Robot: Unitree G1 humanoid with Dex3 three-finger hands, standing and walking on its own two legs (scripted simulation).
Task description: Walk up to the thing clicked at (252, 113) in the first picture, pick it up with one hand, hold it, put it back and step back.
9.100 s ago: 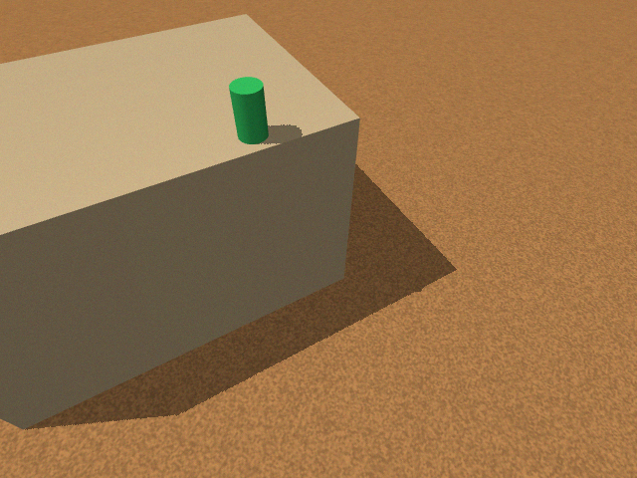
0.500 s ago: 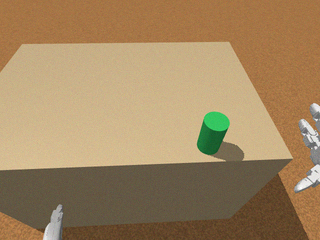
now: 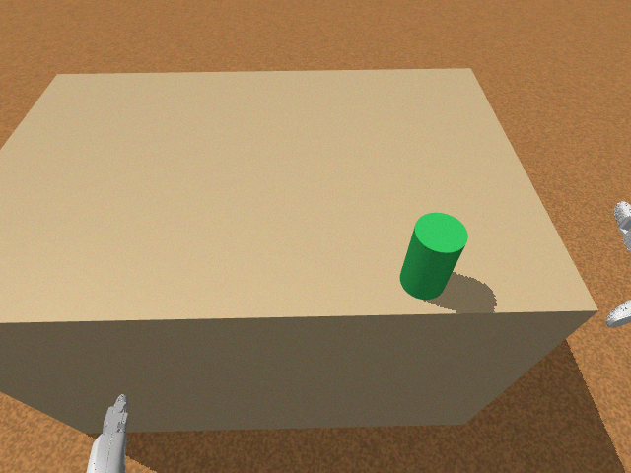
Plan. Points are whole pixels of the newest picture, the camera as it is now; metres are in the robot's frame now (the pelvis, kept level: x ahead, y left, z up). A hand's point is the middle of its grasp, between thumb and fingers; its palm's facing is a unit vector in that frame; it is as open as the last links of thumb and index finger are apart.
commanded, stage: go down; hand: right
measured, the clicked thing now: (430, 258) +0.42 -0.16 -0.01
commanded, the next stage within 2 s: approach in 1.66 s
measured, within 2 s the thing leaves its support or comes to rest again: neither
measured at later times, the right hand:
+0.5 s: hand (627, 239) +0.36 -0.34 +0.12, palm faces +0.10 +1.00 +0.00, open 17.6 cm
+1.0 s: hand (629, 229) +0.37 -0.35 +0.12, palm faces +0.09 +1.00 +0.00, open 17.7 cm
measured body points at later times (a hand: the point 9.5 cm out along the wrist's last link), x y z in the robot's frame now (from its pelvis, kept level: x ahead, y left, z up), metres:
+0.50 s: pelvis +0.00 +0.00 -0.01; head +0.04 -0.02 +0.44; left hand +0.15 +0.27 -0.08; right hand +0.35 -0.40 +0.12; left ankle -0.01 +0.13 -0.73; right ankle +0.00 -0.14 -0.73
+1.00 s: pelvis +0.00 -0.01 -0.01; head +0.04 -0.03 +0.44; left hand +0.14 +0.26 -0.08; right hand +0.36 -0.40 +0.12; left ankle -0.01 +0.13 -0.73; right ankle +0.00 -0.14 -0.73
